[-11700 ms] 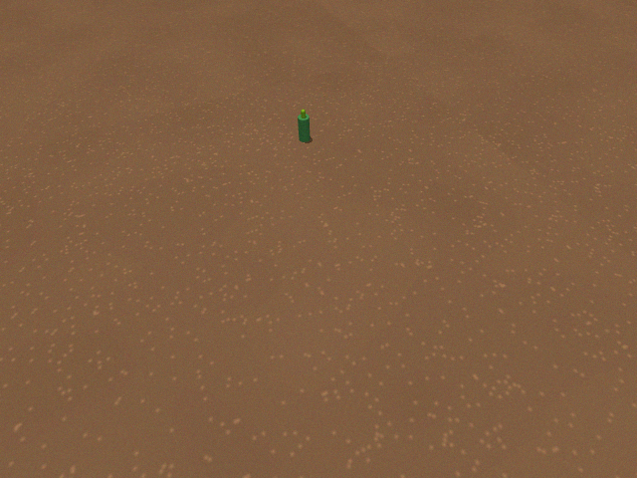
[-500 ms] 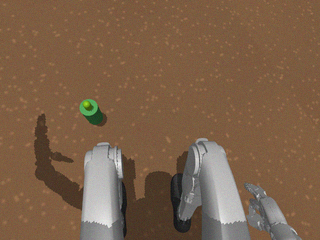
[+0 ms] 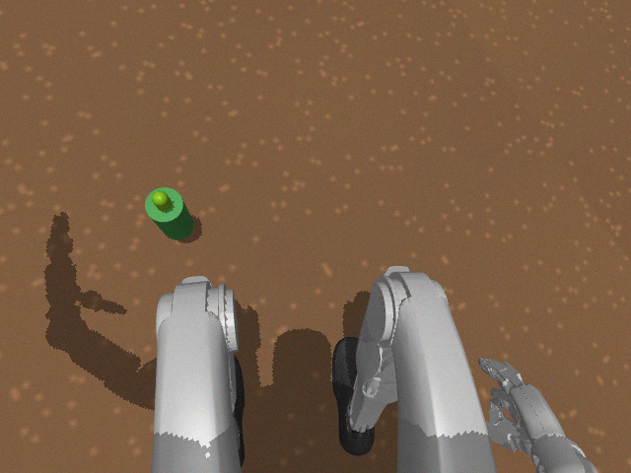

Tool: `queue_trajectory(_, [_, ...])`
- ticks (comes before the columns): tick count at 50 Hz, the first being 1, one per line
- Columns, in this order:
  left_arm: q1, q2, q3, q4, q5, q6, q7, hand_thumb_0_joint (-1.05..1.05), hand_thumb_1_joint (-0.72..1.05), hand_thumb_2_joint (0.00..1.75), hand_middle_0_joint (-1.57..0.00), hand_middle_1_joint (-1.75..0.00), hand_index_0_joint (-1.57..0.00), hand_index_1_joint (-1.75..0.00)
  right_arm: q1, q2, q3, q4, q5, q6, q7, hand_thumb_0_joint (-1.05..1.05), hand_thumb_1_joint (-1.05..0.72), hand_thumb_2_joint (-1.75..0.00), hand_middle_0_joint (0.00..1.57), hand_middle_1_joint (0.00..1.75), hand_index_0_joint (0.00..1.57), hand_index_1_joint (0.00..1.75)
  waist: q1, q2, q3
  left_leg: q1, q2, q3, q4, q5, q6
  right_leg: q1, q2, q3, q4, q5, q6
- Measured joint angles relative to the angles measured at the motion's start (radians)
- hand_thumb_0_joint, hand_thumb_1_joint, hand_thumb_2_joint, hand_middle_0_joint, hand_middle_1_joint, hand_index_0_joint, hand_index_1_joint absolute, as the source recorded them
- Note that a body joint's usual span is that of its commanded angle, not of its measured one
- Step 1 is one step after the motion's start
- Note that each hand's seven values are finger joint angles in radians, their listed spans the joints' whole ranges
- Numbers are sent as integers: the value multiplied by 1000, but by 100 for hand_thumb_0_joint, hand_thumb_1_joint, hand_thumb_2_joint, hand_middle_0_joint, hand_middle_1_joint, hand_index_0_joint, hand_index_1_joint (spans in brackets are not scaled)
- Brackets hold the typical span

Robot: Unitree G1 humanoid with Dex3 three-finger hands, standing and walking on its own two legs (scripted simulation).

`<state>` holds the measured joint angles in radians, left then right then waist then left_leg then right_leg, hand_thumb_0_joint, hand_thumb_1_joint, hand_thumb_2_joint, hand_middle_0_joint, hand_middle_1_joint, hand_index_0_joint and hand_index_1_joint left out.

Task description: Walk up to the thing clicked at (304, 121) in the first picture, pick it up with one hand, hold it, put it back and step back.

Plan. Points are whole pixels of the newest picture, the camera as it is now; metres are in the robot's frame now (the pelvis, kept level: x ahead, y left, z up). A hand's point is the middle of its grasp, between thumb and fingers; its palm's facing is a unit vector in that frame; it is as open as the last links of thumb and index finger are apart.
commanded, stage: go down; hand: left
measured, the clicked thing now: (169, 212) +0.46 +0.23 -0.29
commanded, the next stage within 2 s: approach in 0.16 s
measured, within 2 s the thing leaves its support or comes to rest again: neither
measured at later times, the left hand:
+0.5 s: hand out of the picture +0.39 +0.41 -0.04, palm faces +0.17 -0.99 -0.02, open 17.6 cm
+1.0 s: hand (122, 221) +0.43 +0.28 -0.23, palm faces +0.04 -1.00 +0.05, open 17.6 cm
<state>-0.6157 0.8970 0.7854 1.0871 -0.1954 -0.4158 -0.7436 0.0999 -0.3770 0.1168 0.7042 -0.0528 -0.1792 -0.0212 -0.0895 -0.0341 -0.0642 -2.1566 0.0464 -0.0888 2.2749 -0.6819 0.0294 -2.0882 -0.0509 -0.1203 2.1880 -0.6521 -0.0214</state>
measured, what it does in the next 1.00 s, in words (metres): lowers itself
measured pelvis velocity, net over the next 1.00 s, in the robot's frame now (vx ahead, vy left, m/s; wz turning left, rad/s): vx -0.01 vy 0.01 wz -0.13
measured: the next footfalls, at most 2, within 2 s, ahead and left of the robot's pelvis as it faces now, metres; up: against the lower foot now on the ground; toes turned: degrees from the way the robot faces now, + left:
none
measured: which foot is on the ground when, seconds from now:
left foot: down 0.00-1.00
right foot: down 0.00-1.00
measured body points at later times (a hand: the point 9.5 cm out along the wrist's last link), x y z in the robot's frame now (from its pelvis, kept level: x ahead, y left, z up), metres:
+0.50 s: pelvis +0.00 +0.00 -0.02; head +0.22 +0.09 +0.36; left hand +0.38 +0.46 -0.03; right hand +0.14 -0.28 -0.11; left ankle +0.09 +0.12 -0.34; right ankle +0.11 -0.12 -0.34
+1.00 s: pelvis -0.01 +0.01 -0.08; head +0.24 +0.14 +0.27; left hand +0.42 +0.34 -0.23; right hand +0.15 -0.26 -0.13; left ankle +0.09 +0.12 -0.34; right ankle +0.11 -0.12 -0.34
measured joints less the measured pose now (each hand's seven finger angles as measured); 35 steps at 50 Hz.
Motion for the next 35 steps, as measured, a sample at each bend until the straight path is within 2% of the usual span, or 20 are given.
queue_trajectory(15, [-26, 59, 28, 36, -7, -7, -28, -1, -53, 8, -5, -6, -3, -7, -7, -8, 26, -13, -6, 8, 2, 0, -92, -91, 21, 30, 20, 30, -14, -9, 21, -24, 1, -17, 36, 6, -1, -17, 3, -14, 25, 11, -2])
queue_trajectory(20, [-27, 74, 22, 81, -40, -36, -41, -1, -55, 7, -6, -7, -4, -8, -10, -12, 42, -18, -8, 4, 5, 0, -92, -90, 21, 30, 20, 30, -23, -14, 33, -31, 4, -21, 49, 5, 1, -22, 6, -17, 34, 13, 0])
queue_trajectory(27, [-50, 61, 3, 180, -87, -144, -32, -1, -57, 5, -7, -7, -4, -9, -40, -18, 85, -34, -32, -13, 17, 0, -92, -90, 21, 30, 20, 30, -45, -53, 76, -57, 13, -41, 110, -4, 3, -45, 16, -31, 78, 18, 2])
queue_trajectory(30, [-61, 50, -8, 216, -77, -190, -12, -1, -57, 5, -7, -8, -4, -9, -67, -16, 108, -43, -52, -14, 24, 0, -91, -90, 21, 30, 20, 30, -61, -79, 107, -71, 15, -57, 146, -9, 3, -53, 20, -44, 103, 21, 3])
queue_trajectory(35, [-47, 39, -15, 231, -32, -268, 28, -1, -55, 6, -7, -8, -4, -9, -121, -10, 150, -61, -95, -3, 36, 0, -91, -90, 21, 30, 20, 30, -91, -124, 172, -86, 18, -87, 204, -19, 3, -56, 27, -67, 139, 23, 7])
